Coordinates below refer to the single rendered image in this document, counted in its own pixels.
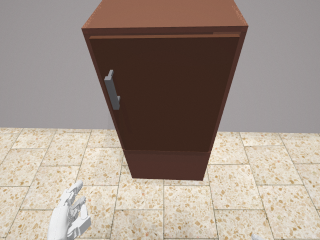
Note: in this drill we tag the handle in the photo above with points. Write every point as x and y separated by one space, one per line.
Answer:
112 91

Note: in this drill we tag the cupboard door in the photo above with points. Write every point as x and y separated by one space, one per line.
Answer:
171 87

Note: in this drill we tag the left robot hand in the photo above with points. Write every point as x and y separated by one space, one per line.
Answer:
64 222

